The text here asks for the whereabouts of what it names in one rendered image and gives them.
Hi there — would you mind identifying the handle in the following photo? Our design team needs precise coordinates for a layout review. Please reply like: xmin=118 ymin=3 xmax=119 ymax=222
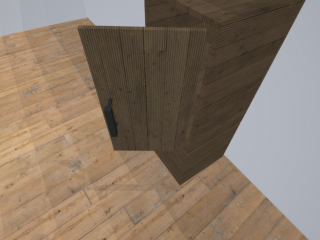
xmin=104 ymin=98 xmax=118 ymax=137

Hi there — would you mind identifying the cupboard door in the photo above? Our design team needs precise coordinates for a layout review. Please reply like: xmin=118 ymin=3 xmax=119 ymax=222
xmin=77 ymin=25 xmax=208 ymax=151

